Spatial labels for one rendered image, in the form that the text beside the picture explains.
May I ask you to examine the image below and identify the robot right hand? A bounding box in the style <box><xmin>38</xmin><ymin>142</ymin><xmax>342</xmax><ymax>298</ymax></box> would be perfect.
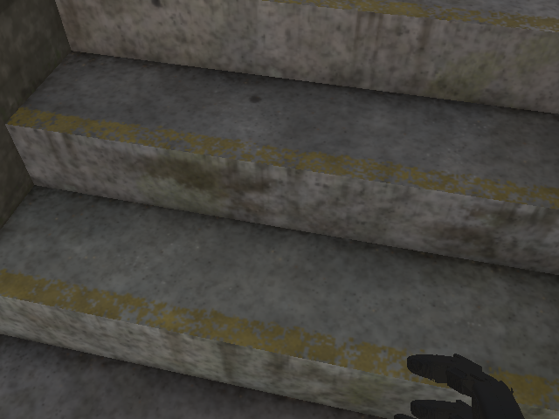
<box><xmin>394</xmin><ymin>354</ymin><xmax>525</xmax><ymax>419</ymax></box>

